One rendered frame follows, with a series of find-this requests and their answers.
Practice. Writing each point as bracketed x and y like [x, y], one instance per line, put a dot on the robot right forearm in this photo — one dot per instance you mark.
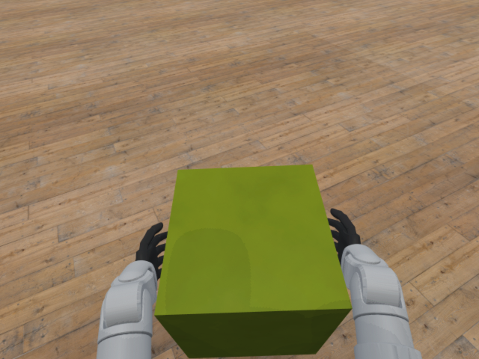
[379, 309]

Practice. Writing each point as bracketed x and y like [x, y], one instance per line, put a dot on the robot left forearm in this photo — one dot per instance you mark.
[126, 318]

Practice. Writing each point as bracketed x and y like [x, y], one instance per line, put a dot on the robot left hand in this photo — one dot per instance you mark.
[148, 250]

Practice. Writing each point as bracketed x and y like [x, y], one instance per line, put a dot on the robot right hand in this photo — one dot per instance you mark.
[347, 232]

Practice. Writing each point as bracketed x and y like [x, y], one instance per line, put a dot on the carton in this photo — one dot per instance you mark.
[250, 266]

